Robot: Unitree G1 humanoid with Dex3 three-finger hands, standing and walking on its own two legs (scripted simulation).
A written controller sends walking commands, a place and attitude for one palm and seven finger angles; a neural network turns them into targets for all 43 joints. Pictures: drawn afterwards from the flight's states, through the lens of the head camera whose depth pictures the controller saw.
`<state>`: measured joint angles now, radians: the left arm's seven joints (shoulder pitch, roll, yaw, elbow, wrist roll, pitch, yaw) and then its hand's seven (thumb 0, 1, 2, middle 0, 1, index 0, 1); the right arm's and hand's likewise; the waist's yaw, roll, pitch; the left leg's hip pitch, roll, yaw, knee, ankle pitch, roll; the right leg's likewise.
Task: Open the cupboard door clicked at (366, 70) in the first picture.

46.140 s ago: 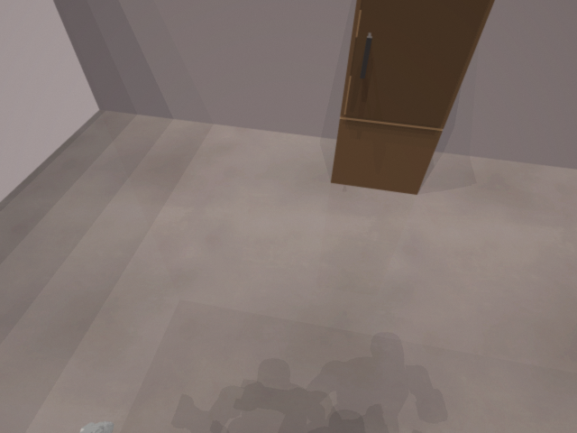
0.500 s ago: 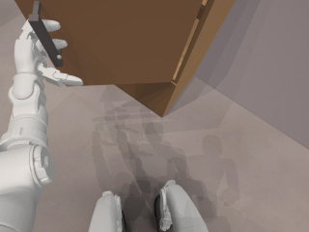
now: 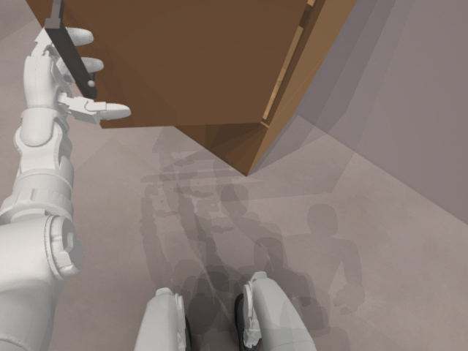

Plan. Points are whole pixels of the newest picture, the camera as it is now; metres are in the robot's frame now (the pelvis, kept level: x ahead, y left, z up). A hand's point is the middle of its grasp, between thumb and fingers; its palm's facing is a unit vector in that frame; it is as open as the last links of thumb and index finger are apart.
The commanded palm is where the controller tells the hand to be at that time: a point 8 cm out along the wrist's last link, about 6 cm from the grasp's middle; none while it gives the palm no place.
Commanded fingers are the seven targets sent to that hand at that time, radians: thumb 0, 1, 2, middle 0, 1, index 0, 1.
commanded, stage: close the thumb around the handle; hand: left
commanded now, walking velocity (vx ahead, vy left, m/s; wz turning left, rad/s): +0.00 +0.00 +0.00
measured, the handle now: (76, 54) +0.59 +0.20 +0.05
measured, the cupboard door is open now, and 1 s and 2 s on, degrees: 42 51 83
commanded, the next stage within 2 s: pull the door open along its arc in 0.50 s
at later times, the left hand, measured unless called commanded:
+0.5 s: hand (91, 82) +0.54 +0.18 +0.05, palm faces +0.02 -1.00 -0.02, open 5.5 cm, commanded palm +0.52 +0.21 +0.05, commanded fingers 0.00 0.90 0.90 -0.40 -1.35 -0.40 -1.35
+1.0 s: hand (96, 115) +0.48 +0.17 +0.05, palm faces -0.01 -1.00 -0.02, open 5.7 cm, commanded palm +0.41 +0.21 +0.05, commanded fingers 0.00 0.90 0.90 -0.40 -1.35 -0.40 -1.35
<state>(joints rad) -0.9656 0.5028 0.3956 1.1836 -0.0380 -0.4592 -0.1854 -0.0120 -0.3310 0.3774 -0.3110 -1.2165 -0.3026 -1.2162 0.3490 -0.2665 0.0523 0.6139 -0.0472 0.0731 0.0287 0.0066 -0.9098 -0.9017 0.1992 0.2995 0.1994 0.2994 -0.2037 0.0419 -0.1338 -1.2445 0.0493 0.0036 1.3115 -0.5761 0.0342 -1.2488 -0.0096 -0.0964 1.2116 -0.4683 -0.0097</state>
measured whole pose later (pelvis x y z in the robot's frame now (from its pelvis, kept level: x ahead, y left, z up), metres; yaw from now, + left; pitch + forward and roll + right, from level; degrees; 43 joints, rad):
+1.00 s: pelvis +0.02 +0.00 +0.02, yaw -1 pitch +27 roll -3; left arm -0.58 0.34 0.32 0.81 -0.14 -0.45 -0.18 0.01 0.76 0.77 -0.35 -1.34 -0.34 -1.35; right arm 0.35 -0.25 0.02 0.57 -0.01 0.09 0.05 0.01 -0.91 -0.90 0.20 0.30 0.20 0.30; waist -0.14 0.04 -0.16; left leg -1.09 0.05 0.04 1.20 -0.57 0.04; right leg -1.12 0.00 -0.05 1.13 -0.47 0.00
